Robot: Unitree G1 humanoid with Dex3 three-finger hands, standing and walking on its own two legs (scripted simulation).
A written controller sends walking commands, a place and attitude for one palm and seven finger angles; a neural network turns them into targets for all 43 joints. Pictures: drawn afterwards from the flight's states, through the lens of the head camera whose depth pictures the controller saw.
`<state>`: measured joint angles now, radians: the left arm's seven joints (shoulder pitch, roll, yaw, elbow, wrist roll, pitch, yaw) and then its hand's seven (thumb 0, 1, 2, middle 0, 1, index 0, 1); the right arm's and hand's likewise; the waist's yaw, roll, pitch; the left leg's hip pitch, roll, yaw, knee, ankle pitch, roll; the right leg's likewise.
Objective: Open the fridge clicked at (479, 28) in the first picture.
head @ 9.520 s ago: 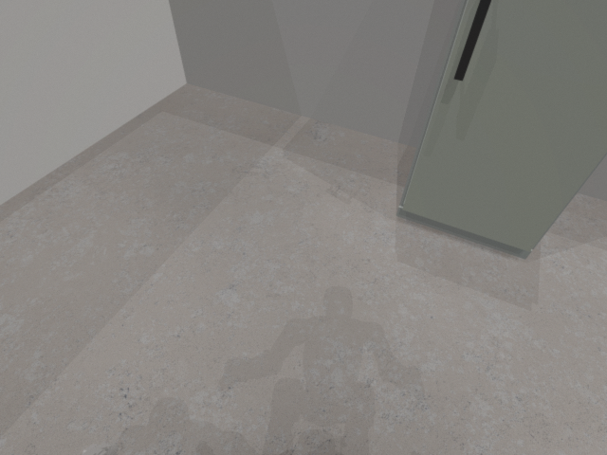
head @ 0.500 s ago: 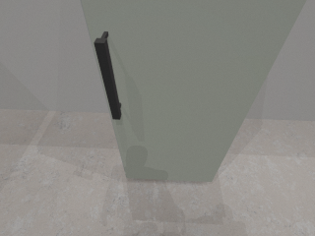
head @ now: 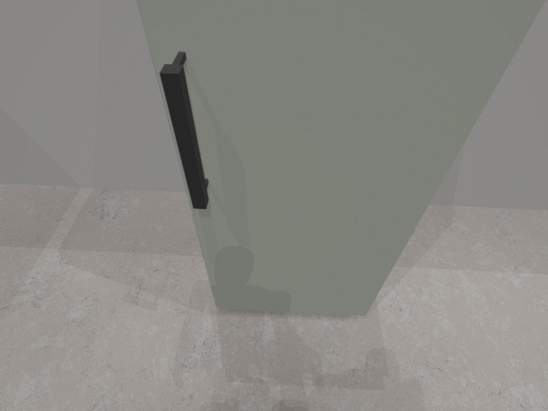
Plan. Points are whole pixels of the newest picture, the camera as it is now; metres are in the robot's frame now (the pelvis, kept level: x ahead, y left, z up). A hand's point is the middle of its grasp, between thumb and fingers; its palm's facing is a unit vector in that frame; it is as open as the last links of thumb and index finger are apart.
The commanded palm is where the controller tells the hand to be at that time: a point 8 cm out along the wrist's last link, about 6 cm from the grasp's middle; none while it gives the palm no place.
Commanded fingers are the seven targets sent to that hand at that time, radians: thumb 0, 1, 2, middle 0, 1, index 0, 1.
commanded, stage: look again from close up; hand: left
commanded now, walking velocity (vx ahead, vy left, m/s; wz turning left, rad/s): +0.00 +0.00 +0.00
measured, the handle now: (192, 140) +0.52 +0.19 +0.11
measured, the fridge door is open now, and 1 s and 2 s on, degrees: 0 0 0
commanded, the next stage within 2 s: raise the hand to about handle height in 0.64 s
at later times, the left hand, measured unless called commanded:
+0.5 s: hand out of the picture +0.02 +0.18 -0.17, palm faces +0.02 -0.98 -0.22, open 7.4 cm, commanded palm none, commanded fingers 0.00 0.90 0.90 -0.20 -0.30 -0.20 -0.30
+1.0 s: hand (158, 350) +0.19 +0.17 +0.01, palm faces +0.12 -0.99 -0.04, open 7.9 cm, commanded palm +0.11 +0.23 -0.04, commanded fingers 0.00 0.57 0.76 -0.22 -0.51 -0.22 -0.51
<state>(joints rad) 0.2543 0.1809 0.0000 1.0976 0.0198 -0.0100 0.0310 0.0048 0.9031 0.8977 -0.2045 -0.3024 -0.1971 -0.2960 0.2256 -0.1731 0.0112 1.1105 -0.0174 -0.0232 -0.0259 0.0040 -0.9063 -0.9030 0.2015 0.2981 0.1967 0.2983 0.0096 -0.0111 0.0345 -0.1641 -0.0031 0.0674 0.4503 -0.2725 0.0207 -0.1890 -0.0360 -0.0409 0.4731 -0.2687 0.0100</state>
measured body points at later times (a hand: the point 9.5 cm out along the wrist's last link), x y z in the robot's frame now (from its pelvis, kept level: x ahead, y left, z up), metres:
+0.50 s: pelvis +0.00 -0.01 +0.00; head +0.01 -0.01 +0.45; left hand +0.02 +0.23 -0.16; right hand +0.02 -0.24 -0.16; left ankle -0.02 +0.10 -0.74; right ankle -0.01 -0.12 -0.74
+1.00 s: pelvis -0.02 -0.02 -0.03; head -0.01 -0.02 +0.42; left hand +0.18 +0.23 +0.01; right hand +0.15 -0.27 -0.11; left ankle -0.02 +0.10 -0.74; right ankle -0.01 -0.12 -0.74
